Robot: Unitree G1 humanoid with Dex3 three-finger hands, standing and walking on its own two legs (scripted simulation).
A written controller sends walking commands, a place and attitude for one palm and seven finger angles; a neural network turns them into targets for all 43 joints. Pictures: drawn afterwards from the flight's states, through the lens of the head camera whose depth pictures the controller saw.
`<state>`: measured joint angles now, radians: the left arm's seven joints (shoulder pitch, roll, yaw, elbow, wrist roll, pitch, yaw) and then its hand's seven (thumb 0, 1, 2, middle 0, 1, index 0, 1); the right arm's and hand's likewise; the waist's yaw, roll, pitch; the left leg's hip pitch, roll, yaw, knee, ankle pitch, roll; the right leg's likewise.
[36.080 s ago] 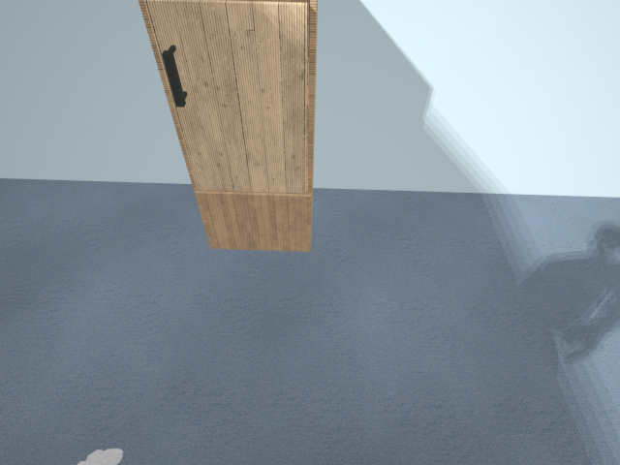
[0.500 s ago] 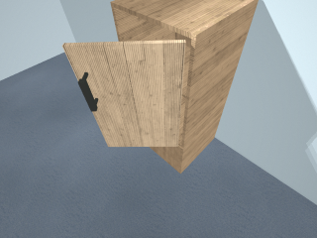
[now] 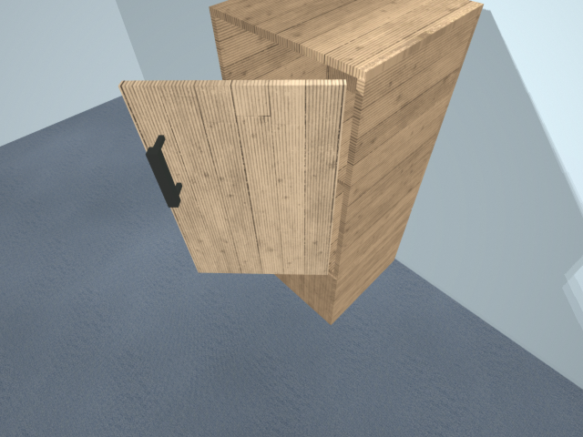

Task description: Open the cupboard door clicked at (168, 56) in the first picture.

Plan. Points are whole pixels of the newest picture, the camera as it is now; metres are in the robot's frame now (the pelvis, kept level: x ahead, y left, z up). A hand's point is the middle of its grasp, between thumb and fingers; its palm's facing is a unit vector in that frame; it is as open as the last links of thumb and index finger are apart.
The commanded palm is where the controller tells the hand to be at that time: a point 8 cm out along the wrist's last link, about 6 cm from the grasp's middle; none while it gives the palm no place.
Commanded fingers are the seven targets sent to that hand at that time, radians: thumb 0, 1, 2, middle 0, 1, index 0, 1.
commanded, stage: look again from close up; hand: left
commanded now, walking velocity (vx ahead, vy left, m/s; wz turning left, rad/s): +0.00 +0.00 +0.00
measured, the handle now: (167, 172) +0.57 +0.29 +0.01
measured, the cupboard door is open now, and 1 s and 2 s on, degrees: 43 43 43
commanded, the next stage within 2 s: shuffle to correct the standing spot in 0.06 s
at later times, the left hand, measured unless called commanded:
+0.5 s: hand out of the picture +0.01 +0.21 -0.18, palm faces +0.07 -0.98 -0.20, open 7.4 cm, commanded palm none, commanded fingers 0.00 0.90 0.90 -0.20 -0.30 -0.20 -0.30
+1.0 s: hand out of the picture +0.10 +0.22 -0.17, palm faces +0.03 -0.98 -0.21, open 7.2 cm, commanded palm none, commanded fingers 0.00 0.90 0.90 -0.20 -0.30 -0.20 -0.30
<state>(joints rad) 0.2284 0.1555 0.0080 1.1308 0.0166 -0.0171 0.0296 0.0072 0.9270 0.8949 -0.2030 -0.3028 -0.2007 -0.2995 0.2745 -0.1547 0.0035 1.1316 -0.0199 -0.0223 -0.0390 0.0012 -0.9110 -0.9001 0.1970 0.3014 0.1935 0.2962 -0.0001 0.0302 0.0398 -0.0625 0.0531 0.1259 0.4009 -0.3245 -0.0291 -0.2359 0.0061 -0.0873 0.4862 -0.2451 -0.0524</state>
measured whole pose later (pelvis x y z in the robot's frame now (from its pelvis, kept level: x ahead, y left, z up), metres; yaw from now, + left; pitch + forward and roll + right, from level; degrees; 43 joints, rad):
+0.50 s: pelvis +0.01 +0.03 -0.01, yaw +0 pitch +0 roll +0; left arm 0.26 0.16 0.05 1.08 0.03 0.01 0.03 0.01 0.91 0.89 -0.20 -0.30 -0.20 -0.30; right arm 0.36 -0.15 -0.01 1.11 -0.03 -0.01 -0.03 0.00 -0.91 -0.90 0.20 0.30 0.19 0.30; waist 0.01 -0.02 0.03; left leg -0.12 0.01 0.13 0.49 -0.38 0.02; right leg -0.28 -0.04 -0.07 0.58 -0.31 -0.03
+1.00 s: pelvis +0.04 +0.04 +0.00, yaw -1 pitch +0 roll +1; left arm 0.17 0.16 0.03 1.07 0.01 -0.01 0.04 0.00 0.94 0.89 -0.20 -0.30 -0.20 -0.30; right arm 0.27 -0.12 0.00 1.14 -0.02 -0.03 -0.05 0.02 -0.93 -0.90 0.20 0.30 0.19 0.30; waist 0.00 0.00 0.06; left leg -0.09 0.02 0.12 0.43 -0.34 0.00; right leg -0.23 -0.02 -0.09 0.51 -0.28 -0.03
